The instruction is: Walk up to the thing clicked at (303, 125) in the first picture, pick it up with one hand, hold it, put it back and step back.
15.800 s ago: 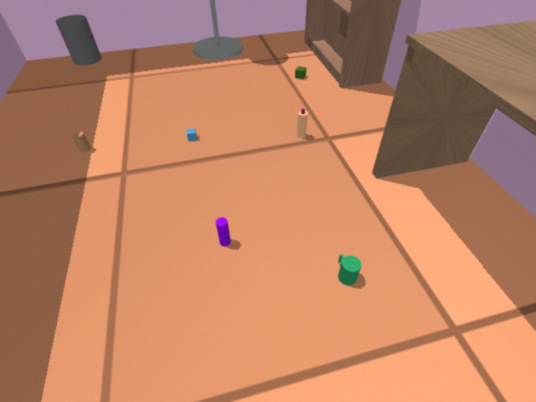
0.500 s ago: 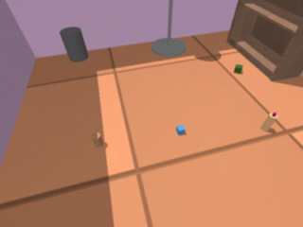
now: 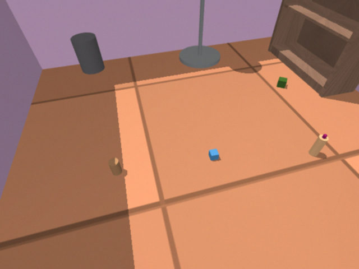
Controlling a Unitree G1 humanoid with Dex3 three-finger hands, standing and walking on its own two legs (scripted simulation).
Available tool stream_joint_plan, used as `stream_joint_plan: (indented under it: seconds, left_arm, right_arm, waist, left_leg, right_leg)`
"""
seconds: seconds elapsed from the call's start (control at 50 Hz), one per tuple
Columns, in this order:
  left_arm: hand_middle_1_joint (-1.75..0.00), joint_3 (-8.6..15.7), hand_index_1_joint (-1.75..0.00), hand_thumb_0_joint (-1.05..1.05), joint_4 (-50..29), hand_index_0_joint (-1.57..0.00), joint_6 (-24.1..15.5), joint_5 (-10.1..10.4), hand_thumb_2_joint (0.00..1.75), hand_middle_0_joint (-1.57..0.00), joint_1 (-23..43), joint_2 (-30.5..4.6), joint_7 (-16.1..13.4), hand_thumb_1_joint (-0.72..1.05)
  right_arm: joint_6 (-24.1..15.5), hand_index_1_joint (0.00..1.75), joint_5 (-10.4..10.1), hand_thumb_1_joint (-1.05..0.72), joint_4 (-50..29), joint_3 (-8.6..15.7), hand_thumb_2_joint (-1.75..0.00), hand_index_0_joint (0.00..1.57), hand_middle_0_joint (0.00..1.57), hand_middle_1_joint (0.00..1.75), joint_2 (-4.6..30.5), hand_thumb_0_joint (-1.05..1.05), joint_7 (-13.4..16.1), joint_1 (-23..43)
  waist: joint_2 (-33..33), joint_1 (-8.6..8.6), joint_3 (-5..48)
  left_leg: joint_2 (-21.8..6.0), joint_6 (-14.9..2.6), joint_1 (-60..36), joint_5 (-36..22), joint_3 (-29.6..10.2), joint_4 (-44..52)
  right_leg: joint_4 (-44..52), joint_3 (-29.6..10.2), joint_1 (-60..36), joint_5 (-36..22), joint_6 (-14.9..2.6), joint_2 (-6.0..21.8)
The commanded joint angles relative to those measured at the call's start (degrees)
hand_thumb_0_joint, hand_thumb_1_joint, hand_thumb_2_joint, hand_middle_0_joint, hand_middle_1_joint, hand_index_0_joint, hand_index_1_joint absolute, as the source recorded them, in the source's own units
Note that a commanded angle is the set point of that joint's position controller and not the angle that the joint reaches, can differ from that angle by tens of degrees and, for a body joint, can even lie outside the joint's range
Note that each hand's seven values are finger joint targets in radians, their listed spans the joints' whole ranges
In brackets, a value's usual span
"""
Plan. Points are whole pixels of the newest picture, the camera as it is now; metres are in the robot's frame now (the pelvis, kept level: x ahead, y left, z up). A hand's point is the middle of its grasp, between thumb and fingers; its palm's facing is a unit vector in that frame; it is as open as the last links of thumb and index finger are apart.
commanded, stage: stand
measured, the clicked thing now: (319, 144) +1.02 -0.93 -0.68
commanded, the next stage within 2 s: walk up in 0.58 s
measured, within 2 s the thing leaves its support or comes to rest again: neither
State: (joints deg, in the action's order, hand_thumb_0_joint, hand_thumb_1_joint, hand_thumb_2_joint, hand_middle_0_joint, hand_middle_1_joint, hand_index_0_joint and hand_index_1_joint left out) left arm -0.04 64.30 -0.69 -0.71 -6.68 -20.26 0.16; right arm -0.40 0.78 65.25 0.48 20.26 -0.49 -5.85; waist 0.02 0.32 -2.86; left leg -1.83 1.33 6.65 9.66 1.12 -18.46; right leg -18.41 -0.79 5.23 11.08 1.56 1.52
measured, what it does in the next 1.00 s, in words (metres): walks ahead: left foot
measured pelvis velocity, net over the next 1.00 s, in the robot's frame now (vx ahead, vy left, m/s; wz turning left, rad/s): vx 0.10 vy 0.03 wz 0.02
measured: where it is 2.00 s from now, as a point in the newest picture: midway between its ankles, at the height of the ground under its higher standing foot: (181, 221)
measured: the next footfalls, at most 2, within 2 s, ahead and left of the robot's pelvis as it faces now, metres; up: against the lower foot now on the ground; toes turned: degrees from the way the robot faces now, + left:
left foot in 0.94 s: +0.19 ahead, +0.15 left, +0.00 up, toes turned +5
right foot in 1.38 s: +0.43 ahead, -0.11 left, +0.00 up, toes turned -3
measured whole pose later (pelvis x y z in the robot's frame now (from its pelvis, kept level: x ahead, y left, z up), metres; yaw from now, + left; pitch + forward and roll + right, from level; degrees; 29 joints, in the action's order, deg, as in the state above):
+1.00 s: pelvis +0.10 +0.03 -0.02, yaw +1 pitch -2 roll +0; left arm 4.2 57.4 -1.5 -1.3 -18.5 -25.0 2.6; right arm -4.5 2.6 54.1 6.0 23.8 -3.6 -10.6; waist -1.5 -2.4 -5.4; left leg -0.9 -1.4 18.7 13.0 3.6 -35.3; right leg -41.8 -2.1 6.6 26.5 -0.8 3.4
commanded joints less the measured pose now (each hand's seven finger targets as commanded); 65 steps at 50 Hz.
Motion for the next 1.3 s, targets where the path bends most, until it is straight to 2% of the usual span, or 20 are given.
stream_joint_plan:
  seconds: [0.0, 0.54, 0.56, 0.58, 0.64, 0.7, 0.72, 0.74, 0.76, 0.8, 0.88, 0.92, 0.94, 0.96, 0.98, 1.02, 1.06, 1.14, 1.2, 1.28]
  left_arm:
    - [-0.3, 2.31, -0.3, 0.0, -3.5, -0.2, -1.08, 0.25, 0.9, -0.2, 1.91, -12.77, -0.75, 0.9]
    - [-0.3, 2.34, -0.3, 0.0, -3.57, -0.2, -0.9, 0.22, 0.9, -0.2, 1.33, -12.44, -0.75, 0.9]
    - [-0.3, 5.95, -0.3, 0.0, -6.3, -0.2, -1.68, -0.77, 0.9, -0.2, -1.51, -17.5, 0.9, 0.9]
    - [-0.3, 6.29, -0.3, 0.0, -5.91, -0.2, -1.72, -1.41, 0.9, -0.2, -2.22, -17.3, 1.47, 0.9]
    - [-0.3, 6.45, -0.3, 0.0, -8.51, -0.2, -1.96, -1.52, 0.9, -0.2, -0.72, -14.47, 2.45, 0.9]
    - [-0.3, 7.48, -0.3, 0.0, -7.8, -0.2, -2.6, -1.54, 0.9, -0.2, -8.07, -15.66, 2.3, 0.9]
    - [-0.3, 7.98, -0.3, 0.0, -7.67, -0.2, -2.71, -1.67, 0.9, -0.2, -10.33, -16.9, 2.41, 0.9]
    - [-0.3, 8.76, -0.3, 0.0, -7.42, -0.2, -3.09, -1.92, 0.9, -0.2, -12.32, -19.43, 2.38, 0.9]
    - [-0.3, 9.21, -0.3, 0.0, -8.69, -0.2, -3.56, -2.06, 0.9, -0.2, -11.92, -22.07, 2.19, 0.9]
    - [-0.3, 8.6, -0.3, 0.0, -11.0, -0.2, -4.0, -1.38, 0.9, -0.2, -8.64, -20.99, 1.89, 0.9]
    - [-0.3, 7.55, -0.3, 0.0, -13.15, -0.2, -3.58, -0.75, 0.9, -0.2, -5.48, -19.26, 1.96, 0.9]
    - [-0.3, 6.39, -0.3, 0.0, -15.6, -0.2, -3.26, -0.31, 0.9, -0.2, -1.75, -16.78, 2.29, 0.9]
    - [-0.3, 5.04, -0.3, 0.0, -16.46, -0.2, -3.11, 0.49, 0.9, -0.2, -4.56, -12.0, 2.32, 0.9]
    - [-0.3, 5.13, -0.3, 0.0, -16.81, -0.2, -3.24, 0.45, 0.9, -0.2, -5.78, -12.12, 1.88, 0.9]
    - [-0.3, 5.62, -0.3, 0.0, -16.27, -0.2, -3.18, 0.24, 0.9, -0.2, -4.79, -17.82, 1.24, 0.9]
    - [-0.3, 5.26, -0.3, 0.0, -13.69, -0.2, -3.2, 1.03, 0.9, -0.2, -8.68, -16.76, 1.61, 0.9]
    - [-0.3, 5.32, -0.3, 0.0, -12.46, -0.2, -3.25, 0.44, 0.9, -0.2, -10.93, -16.59, 2.29, 0.9]
    - [-0.3, 5.41, -0.3, 0.0, -15.06, -0.2, -2.81, -0.15, 0.9, -0.2, -7.13, -14.74, 3.87, 0.9]
    - [-0.3, 5.84, -0.3, 0.0, -17.26, -0.2, -2.94, -0.48, 0.9, -0.2, -2.84, -13.49, 4.77, 0.9]
    - [-0.3, 7.02, -0.3, 0.0, -16.49, -0.2, -2.85, -0.3, 0.9, -0.2, -3.33, -13.85, 4.78, 0.9]
  right_arm:
    - [-1.01, 0.3, -0.35, -0.9, -3.32, 2.09, -0.9, 0.2, 0.2, 0.3, 12.16, 0.0, 0.7, 2.33]
    - [-0.99, 0.3, -0.21, -0.9, -3.5, 2.04, -0.9, 0.2, 0.2, 0.3, 12.43, 0.0, 0.72, 1.83]
    - [-1.86, 0.3, 0.69, -0.9, -6.22, 5.59, -0.9, 0.2, 0.2, 0.3, 17.15, 0.0, -0.73, -2.18]
    - [-1.98, 0.3, 1.13, -0.9, -6.26, 6.2, -0.9, 0.2, 0.2, 0.3, 18.11, 0.0, -1.33, -2.09]
    - [-2.38, 0.3, 1.4, -0.9, -9.02, 6.72, -0.9, 0.2, 0.2, 0.3, 15.91, 0.0, -1.94, -0.41]
    - [-2.91, 0.3, 1.14, -0.9, -11.6, 7.16, -0.9, 0.2, 0.2, 0.3, 15.75, 0.0, -2.3, 1.33]
    - [-2.88, 0.3, 1.12, -0.9, -13.23, 6.84, -0.9, 0.2, 0.2, 0.3, 14.67, 0.0, -2.53, 3.26]
    - [-2.72, 0.3, 1.08, -0.9, -14.91, 6.52, -0.9, 0.2, 0.2, 0.3, 13.25, 0.0, -2.66, 6.36]
    - [-2.76, 0.3, 1.37, -0.9, -15.7, 6.15, -0.9, 0.2, 0.2, 0.3, 12.95, 0.0, -2.36, 7.98]
    - [-3.66, 0.3, 0.76, -0.9, -14.88, 6.05, -0.9, 0.2, 0.2, 0.3, 14.53, 0.0, -2.48, 4.94]
    - [-4.62, 0.3, 0.78, -0.9, -14.15, 6.9, -0.9, 0.2, 0.2, 0.3, 13.21, 0.0, -3.36, -1.66]
    - [-4.33, 0.3, 1.1, -0.9, -10.2, 9.35, -0.9, 0.2, 0.2, 0.3, 15.66, 0.0, -2.57, -16.97]
    - [-4.45, 0.3, 2.29, -0.9, -9.51, 11.27, -0.9, 0.2, 0.2, 0.3, 20.49, 0.0, -1.72, -24.31]
    - [-4.89, 0.3, 1.77, -0.9, -11.66, 11.54, -0.9, 0.2, 0.2, 0.3, 25.02, 0.0, -1.5, -21.91]
    - [-4.67, 0.3, -0.16, -0.9, -13.6, 11.29, -0.9, 0.2, 0.2, 0.3, 24.63, 0.0, -1.58, -17.05]
    - [-4.66, 0.3, -0.84, -0.9, -16.36, 8.75, -0.9, 0.2, 0.2, 0.3, 18.83, 0.0, -1.16, -10.47]
    - [-5.21, 0.3, -0.85, -0.9, -16.75, 7.65, -0.9, 0.2, 0.2, 0.3, 16.73, 0.0, -1.15, -10.16]
    - [-5.62, 0.3, -0.23, -0.9, -18.35, 7.65, -0.9, 0.2, 0.2, 0.3, 17.37, 0.0, -1.53, -10.57]
    - [-5.72, 0.3, -0.48, -0.9, -18.94, 7.62, -0.9, 0.2, 0.2, 0.3, 17.67, 0.0, -1.81, -11.49]
    - [-5.3, 0.3, -0.66, -0.9, -20.86, 7.8, -0.9, 0.2, 0.2, 0.3, 18.19, 0.0, -1.48, -9.82]
  waist:
    - [-0.68, -0.09, 3.95]
    - [0.26, -0.18, 3.35]
    - [-0.22, -0.18, 9.74]
    - [1.55, -0.57, 6.09]
    - [3.11, -0.99, -4.04]
    - [1.32, -4.16, 1.63]
    - [-1.03, -5.23, 0.58]
    - [-7.71, -6.5, -3.67]
    - [-10.54, -7.47, -8.07]
    - [-5.81, -4.96, -10.6]
    - [-8.87, -1.26, -1.26]
    - [-0.93, 7.29, 5.53]
    - [13.54, 10.08, 9.46]
    - [16.71, 8.05, 8.37]
    - [8.22, 6.22, 6.43]
    - [2.6, 1.19, 0.79]
    - [5.15, 0.09, -1.36]
    - [7.76, 0.91, -3.87]
    - [8.46, 1.44, -3.63]
    - [6.7, -0.45, -2.69]
  left_leg:
    - [-6.14, -1.99, -2.61, -8.73, -4.93, 2.54]
    - [-6.03, -2.03, -1.7, -6.89, -5.2, 2.44]
    - [-4.06, -6.33, -1.91, 23.46, -6.07, -1.15]
    - [-5.43, -7.59, 1.72, 32.58, -8.49, -1.16]
    - [-7.93, -8.73, 8.11, 28.24, -12.32, -0.79]
    - [-6.68, -8.82, 10.88, 26.03, -11.19, -5.23]
    - [-3.05, -7.05, 17.57, 25.88, -7.48, -10.86]
    - [1.88, -4.56, 30.88, 21.54, -0.93, -21.87]
    - [0.54, -3.36, 38.07, 20.86, -0.99, -30.35]
    - [-3.07, -2.8, 37.05, 18.44, -4.57, -28.8]
    - [-1.55, -2.49, 16.06, 9.06, -0.41, -13.16]
    - [2.59, -3.14, -11.98, -1.43, 3.69, -7.13]
    - [-7.25, -6.45, -22.56, 12.41, -13.14, -0.27]
    - [-19.38, -11.68, -19.69, 24.11, -38.1, 8.14]
    - [-21.56, -15.17, -14.83, 23.44, -37.73, 6.97]
    - [-16.96, -13.33, -8.59, 14.67, -22.26, 4.94]
    - [-14.33, -11.76, -3.4, 2.78, -14.27, 5.72]
    - [-13.41, -14.56, -1.8, -2.56, -7.77, 7.08]
    - [-11.1, -12.53, -0.65, -5.49, -4.04, 5.39]
    - [-12.21, -11.27, 7.91, 1.56, -4.86, 2.35]
  right_leg:
    - [2.64, -3.73, 1.21, -8.7, -2.36, 5.94]
    - [2.99, -3.61, 1.06, -6.78, -2.35, 5.92]
    - [-1.7, -2.84, -0.13, 21.0, -4.72, 2.56]
    - [-3.96, -4.32, 4.84, 28.71, -5.78, 3.41]
    - [-8.68, -5.08, 13.19, 21.88, -6.63, 3.67]
    - [-6.28, -5.35, 3.06, 19.63, -6.92, 3.09]
    - [-1.87, -11.5, -1.15, 25.33, -8.5, 5.36]
    - [7.33, -23.82, -7.96, 32.37, -11.81, 11.92]
    - [12.4, -31.6, -8.73, 30.87, -15.85, 19.7]
    - [8.6, -26.97, -8.55, 10.04, -18.34, 20.08]
    - [-1.07, -6.2, -4.62, -10.73, -11.71, 11.35]
    - [-19.55, 2.36, 11.86, -12.82, -7.51, 4.92]
    - [-37.69, 4.64, 25.39, 3.5, -5.02, -2.57]
    - [-45.71, -3.38, 33.69, 21.04, -4.93, -7.22]
    - [-49.19, -8.69, 32.67, 19.29, -5.51, -2.29]
    - [-46.58, -8.18, 31.94, 10.62, -5.17, 1.58]
    - [-40.41, -5.86, 28.31, 7.67, -3.41, 3.25]
    - [-28.29, -0.3, 27.15, 4.54, -1.05, 4.79]
    - [-19.37, 1.76, 22.2, -3.14, -2.33, 4.35]
    - [-18.3, 3.69, 10.57, -4.47, -3.49, 2.22]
